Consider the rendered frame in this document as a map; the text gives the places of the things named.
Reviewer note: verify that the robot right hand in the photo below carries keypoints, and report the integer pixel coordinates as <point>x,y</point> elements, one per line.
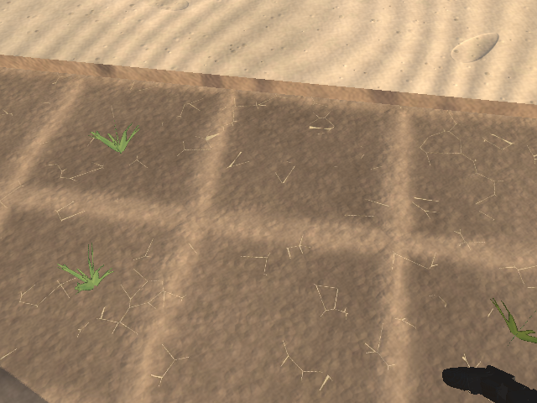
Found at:
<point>494,384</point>

